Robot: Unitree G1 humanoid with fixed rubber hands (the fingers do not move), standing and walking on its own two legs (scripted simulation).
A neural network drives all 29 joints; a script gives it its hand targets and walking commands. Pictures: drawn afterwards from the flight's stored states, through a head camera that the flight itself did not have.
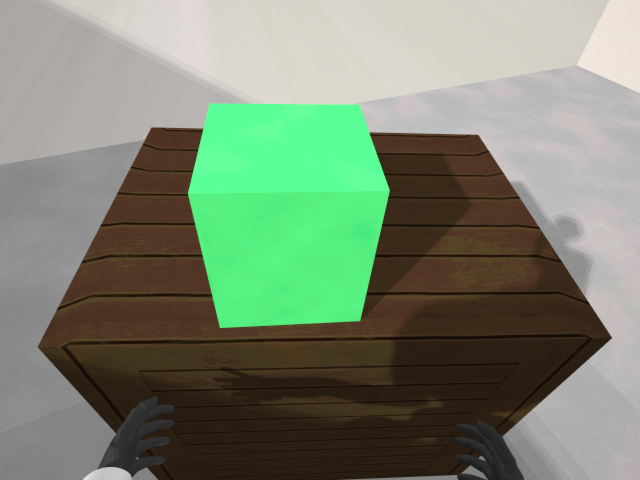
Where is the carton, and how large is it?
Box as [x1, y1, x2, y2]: [188, 104, 389, 327]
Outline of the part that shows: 209,104 188,195 220,327 359,320 389,191 359,105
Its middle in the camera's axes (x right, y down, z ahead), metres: -0.04 -0.03 +0.56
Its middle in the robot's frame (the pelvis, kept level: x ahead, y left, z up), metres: +0.46 +0.06 +0.10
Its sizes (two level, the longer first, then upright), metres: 0.210 0.200 0.250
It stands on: a pedestal, 0.76 m high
